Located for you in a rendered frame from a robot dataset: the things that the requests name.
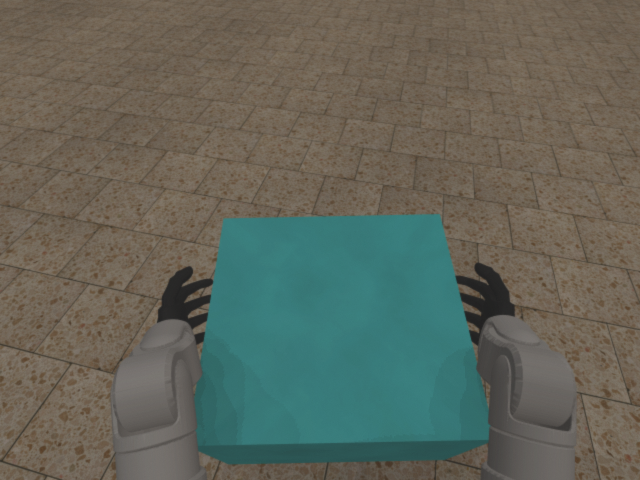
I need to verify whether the left robot forearm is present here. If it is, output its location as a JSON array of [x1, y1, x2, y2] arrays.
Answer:
[[110, 319, 207, 480]]

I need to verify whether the carton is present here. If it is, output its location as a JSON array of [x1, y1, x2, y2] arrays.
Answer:
[[194, 214, 490, 464]]

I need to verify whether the robot left hand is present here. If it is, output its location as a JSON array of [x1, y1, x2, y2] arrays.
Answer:
[[157, 266, 213, 344]]

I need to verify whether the robot right hand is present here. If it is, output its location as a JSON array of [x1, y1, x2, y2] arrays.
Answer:
[[455, 263, 515, 346]]

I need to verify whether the right robot forearm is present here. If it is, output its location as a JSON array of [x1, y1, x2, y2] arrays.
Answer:
[[476, 315, 577, 480]]

